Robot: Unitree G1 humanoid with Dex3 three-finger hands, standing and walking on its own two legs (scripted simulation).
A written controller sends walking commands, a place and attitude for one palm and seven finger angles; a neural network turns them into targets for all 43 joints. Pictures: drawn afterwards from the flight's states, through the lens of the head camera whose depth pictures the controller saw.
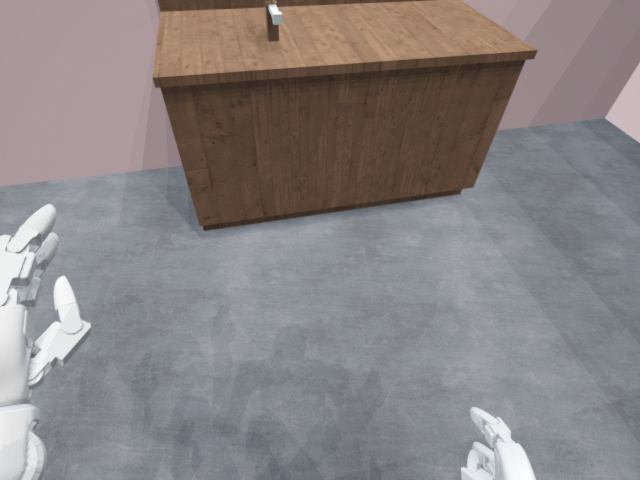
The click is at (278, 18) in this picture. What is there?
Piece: tap's lever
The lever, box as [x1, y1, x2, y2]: [272, 12, 282, 24]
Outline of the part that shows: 272,12 273,23 282,24 281,13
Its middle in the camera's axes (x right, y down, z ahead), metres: -0.14 -0.67 +1.18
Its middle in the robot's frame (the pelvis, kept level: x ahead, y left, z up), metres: +1.33 +0.22 +0.07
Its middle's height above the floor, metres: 0.84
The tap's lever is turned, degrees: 0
